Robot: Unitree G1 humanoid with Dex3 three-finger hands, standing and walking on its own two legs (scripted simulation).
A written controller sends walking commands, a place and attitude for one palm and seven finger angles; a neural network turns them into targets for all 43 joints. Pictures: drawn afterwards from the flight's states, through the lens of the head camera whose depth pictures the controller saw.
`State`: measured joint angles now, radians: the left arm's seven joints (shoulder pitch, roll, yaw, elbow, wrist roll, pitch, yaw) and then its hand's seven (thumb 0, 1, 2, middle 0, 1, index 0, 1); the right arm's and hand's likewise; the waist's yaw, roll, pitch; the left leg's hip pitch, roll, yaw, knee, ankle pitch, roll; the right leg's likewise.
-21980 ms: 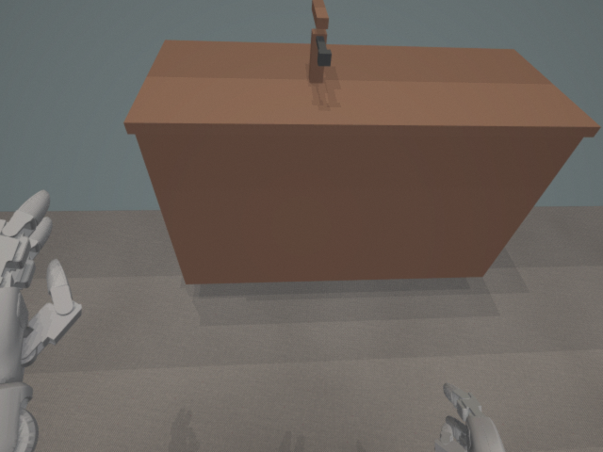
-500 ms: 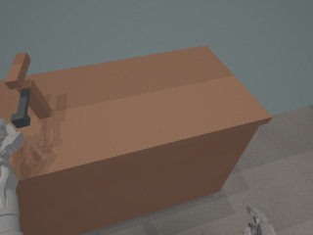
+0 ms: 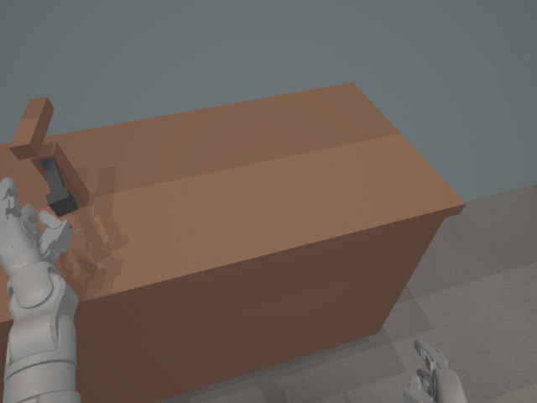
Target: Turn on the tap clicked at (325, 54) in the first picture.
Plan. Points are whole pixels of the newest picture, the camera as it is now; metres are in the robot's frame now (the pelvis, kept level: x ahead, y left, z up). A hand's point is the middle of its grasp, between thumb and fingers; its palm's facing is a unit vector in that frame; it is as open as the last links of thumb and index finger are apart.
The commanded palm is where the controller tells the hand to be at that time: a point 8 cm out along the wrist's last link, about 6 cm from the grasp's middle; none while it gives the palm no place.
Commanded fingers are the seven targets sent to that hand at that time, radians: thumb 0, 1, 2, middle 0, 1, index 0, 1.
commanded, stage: push the lever round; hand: left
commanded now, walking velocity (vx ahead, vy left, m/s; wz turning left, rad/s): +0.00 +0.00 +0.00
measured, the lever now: (62, 202) +0.34 +0.34 +0.14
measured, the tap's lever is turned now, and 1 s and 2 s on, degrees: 19 42 66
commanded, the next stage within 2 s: none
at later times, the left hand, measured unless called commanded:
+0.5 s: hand (89, 213) +0.33 +0.30 +0.12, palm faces +0.77 -0.64 -0.05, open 7.7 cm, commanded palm +0.29 +0.32 +0.12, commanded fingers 0.00 0.90 0.90 -0.15 -0.15 -0.15 -0.15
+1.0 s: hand (107, 203) +0.35 +0.29 +0.12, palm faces +0.82 -0.57 -0.04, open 7.6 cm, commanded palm +0.31 +0.29 +0.12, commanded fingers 0.00 0.90 0.90 -0.15 -0.15 -0.15 -0.15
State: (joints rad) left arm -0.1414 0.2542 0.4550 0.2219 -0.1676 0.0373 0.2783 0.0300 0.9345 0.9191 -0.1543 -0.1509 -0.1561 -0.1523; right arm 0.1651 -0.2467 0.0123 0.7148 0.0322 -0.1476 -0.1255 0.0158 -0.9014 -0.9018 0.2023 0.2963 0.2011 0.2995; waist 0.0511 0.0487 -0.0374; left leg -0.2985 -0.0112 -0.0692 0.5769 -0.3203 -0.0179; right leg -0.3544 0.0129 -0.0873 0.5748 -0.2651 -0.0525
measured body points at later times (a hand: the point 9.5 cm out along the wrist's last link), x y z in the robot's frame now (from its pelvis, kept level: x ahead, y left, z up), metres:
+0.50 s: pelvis +0.00 +0.01 +0.00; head +0.01 -0.01 +0.45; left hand +0.29 +0.33 +0.12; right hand +0.19 -0.23 -0.10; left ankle -0.01 +0.14 -0.73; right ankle +0.02 -0.08 -0.73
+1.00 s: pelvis +0.00 +0.01 +0.00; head +0.01 +0.00 +0.45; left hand +0.31 +0.31 +0.12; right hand +0.18 -0.22 -0.10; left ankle -0.01 +0.14 -0.73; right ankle +0.02 -0.08 -0.73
